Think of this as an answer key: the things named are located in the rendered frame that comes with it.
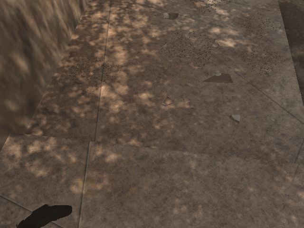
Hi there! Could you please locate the left robot hand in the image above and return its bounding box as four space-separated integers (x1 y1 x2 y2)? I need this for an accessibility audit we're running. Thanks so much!
16 204 72 228

